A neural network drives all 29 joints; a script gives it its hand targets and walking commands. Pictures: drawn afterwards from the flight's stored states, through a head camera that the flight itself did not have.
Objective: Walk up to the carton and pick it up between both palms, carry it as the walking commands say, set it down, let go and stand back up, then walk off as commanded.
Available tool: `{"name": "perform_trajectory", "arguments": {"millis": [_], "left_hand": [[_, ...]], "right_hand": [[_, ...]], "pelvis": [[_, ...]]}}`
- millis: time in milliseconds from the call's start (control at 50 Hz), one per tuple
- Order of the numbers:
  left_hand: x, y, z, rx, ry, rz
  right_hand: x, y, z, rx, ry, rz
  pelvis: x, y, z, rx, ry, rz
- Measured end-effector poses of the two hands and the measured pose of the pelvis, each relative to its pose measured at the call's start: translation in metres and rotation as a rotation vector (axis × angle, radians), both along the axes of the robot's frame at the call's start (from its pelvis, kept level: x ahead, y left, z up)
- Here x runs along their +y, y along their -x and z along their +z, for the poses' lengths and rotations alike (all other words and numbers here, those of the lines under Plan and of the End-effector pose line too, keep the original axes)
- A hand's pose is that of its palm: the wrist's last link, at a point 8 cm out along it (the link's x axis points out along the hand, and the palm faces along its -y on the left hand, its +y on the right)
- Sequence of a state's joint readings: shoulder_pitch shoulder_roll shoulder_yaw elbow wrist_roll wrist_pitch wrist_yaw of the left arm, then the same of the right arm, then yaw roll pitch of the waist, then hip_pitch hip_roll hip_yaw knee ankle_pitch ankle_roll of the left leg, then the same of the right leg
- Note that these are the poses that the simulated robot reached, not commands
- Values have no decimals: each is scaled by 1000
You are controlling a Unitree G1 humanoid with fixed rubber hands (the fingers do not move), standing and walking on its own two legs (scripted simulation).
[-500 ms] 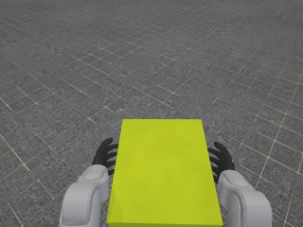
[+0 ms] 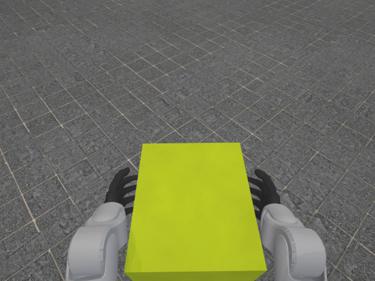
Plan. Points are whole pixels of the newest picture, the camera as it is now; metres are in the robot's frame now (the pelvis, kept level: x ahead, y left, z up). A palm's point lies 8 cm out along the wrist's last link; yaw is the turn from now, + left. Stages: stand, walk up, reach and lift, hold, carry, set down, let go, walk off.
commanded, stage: carry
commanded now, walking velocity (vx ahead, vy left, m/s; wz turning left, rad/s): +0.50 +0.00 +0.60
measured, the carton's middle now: (191, 223) +0.25 -0.01 +0.00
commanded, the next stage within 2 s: none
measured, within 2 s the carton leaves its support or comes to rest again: neither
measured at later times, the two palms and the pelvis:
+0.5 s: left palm (91, 108) +0.49 +0.21 +0.11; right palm (194, 78) +0.61 -0.04 +0.10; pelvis +0.33 -0.01 +0.02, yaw +25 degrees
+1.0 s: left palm (35, 64) +0.72 +0.44 +0.08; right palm (118, 36) +0.89 +0.21 +0.09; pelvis +0.61 +0.18 +0.02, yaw +37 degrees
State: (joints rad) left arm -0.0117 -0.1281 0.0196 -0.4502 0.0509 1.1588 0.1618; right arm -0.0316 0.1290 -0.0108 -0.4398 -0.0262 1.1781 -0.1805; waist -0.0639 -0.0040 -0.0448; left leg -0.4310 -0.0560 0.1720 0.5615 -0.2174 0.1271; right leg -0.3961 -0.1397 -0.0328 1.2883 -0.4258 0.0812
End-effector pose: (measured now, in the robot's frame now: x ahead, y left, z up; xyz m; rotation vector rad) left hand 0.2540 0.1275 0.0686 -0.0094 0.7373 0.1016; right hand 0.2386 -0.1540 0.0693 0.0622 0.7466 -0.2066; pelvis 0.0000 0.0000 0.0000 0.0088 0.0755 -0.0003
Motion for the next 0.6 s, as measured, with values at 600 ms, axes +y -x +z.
{"name": "perform_trajectory", "arguments": {"millis": [600], "left_hand": [[120, -271, 45, -72, -36, 577]], "right_hand": [[157, -427, 40, -74, -40, 574]], "pelvis": [[11, -389, 24, -7, -4, 479]]}}
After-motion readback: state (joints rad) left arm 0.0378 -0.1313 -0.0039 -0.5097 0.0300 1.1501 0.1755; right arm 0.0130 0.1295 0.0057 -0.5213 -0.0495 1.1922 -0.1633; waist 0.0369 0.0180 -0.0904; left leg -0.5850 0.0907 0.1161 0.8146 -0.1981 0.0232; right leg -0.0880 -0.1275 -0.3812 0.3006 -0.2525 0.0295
